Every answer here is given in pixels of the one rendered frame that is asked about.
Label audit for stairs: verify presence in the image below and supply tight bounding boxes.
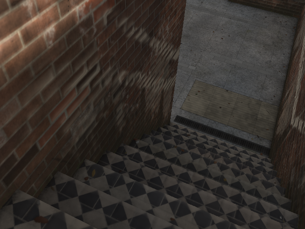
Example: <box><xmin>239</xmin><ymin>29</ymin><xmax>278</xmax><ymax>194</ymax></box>
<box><xmin>37</xmin><ymin>122</ymin><xmax>299</xmax><ymax>229</ymax></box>

